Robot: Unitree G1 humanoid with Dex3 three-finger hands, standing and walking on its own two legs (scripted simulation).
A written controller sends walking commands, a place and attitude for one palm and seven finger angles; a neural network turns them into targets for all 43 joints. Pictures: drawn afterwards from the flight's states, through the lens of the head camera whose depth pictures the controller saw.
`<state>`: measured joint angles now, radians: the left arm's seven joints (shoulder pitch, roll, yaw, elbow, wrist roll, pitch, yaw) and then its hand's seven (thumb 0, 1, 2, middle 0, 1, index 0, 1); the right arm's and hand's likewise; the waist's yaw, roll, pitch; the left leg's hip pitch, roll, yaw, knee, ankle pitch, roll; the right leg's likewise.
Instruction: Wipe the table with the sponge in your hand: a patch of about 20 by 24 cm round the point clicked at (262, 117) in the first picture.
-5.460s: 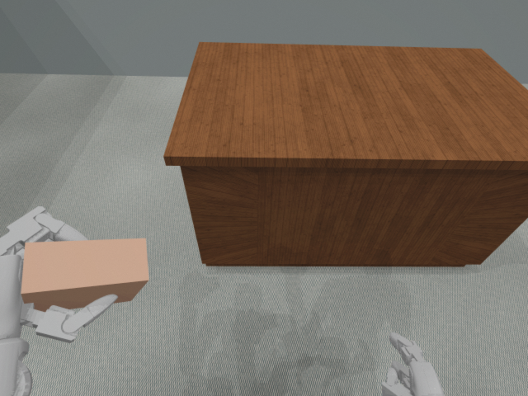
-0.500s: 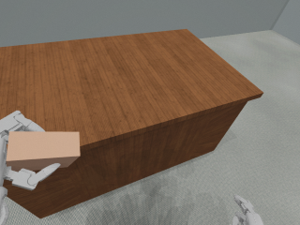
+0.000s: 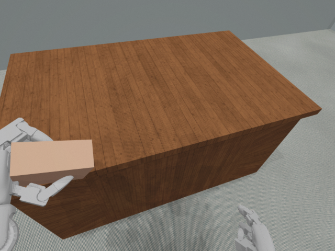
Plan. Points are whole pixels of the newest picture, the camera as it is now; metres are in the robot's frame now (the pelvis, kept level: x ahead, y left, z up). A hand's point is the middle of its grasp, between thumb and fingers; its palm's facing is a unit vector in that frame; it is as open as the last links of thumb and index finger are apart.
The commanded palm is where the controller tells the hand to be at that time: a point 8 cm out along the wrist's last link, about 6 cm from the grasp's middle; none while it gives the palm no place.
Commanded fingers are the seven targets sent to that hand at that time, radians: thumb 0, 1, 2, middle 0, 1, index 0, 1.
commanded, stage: come to a stop and stand still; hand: left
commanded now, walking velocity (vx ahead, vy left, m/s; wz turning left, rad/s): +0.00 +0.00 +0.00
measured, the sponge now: (64, 162) +0.23 +0.22 +0.15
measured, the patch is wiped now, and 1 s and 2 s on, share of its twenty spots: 0.00 0.00 0.00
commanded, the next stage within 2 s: look again from close up in 0.40 s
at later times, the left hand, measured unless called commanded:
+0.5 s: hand (43, 158) +0.22 +0.25 +0.17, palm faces +0.40 -0.84 -0.37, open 9.4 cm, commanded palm +0.17 +0.28 +0.17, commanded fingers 0.00 0.10 1.30 -1.20 -1.60 -1.20 -1.60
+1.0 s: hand (43, 169) +0.21 +0.24 +0.16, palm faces +0.40 -0.84 -0.36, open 9.4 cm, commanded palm +0.16 +0.28 +0.17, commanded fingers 0.00 0.10 1.30 -1.20 -1.60 -1.20 -1.60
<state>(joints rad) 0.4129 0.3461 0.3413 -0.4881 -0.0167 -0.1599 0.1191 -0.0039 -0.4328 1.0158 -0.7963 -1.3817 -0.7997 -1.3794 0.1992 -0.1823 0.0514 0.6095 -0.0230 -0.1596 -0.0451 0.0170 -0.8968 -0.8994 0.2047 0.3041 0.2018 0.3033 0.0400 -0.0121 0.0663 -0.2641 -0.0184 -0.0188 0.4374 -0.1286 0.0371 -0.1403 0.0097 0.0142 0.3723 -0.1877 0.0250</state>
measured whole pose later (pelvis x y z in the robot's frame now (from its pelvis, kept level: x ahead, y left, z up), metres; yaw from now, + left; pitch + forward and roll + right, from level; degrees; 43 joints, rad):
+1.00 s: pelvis +0.01 -0.01 +0.00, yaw +1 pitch -2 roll -2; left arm 0.48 0.34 0.32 -0.45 -0.05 -0.16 0.13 0.00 -0.43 1.02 -0.80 -1.38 -0.80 -1.38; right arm 0.20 -0.22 0.01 0.61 -0.01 -0.09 -0.05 0.02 -0.90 -0.90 0.20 0.30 0.20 0.30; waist 0.01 0.03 0.03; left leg -0.27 -0.01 -0.04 0.45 -0.15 0.03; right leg -0.12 0.02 -0.01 0.34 -0.18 0.02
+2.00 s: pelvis +0.11 +0.03 -0.01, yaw +1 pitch -3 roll +2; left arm 0.49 0.34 0.37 -0.45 -0.04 -0.20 0.12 0.00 -0.44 1.02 -0.80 -1.38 -0.80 -1.38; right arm 0.16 -0.25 -0.01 0.63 0.00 -0.05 -0.02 0.02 -0.90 -0.90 0.20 0.30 0.20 0.30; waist 0.00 -0.01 0.09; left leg -0.56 0.06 -0.04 1.13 -0.27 -0.01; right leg -0.29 -0.05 -0.14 0.52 -0.19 -0.07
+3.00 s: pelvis +0.12 +0.13 +0.00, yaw +1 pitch -2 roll -1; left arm 0.48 0.35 0.33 -0.54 -0.06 -0.12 0.14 0.00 -0.44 1.02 -0.80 -1.39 -0.80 -1.38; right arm 0.16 -0.21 0.02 0.60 0.00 -0.09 -0.06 0.02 -0.90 -0.90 0.20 0.30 0.20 0.30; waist 0.02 0.00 0.07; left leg -0.20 0.04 0.03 0.44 -0.20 0.00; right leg -0.20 0.00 -0.06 0.36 -0.13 -0.01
